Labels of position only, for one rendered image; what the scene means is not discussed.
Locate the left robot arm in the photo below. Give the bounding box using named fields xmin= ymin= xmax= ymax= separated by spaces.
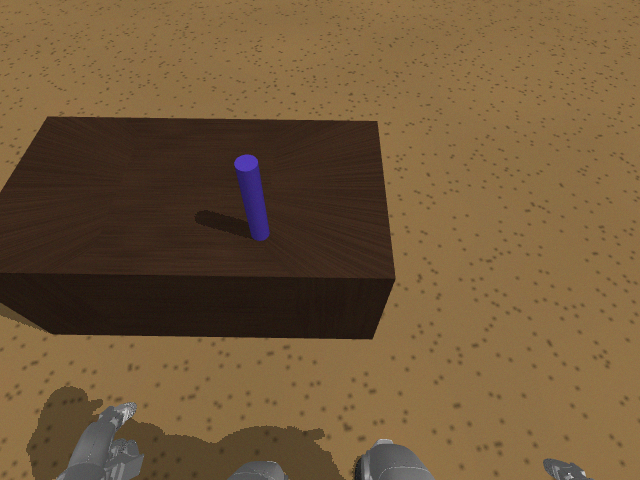
xmin=56 ymin=463 xmax=106 ymax=480

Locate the can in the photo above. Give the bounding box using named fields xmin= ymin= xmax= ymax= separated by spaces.
xmin=234 ymin=155 xmax=270 ymax=241

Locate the left robot hand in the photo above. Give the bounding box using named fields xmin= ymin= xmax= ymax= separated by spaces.
xmin=67 ymin=402 xmax=144 ymax=480

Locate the right robot hand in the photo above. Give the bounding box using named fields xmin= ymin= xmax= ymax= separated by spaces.
xmin=543 ymin=458 xmax=594 ymax=480

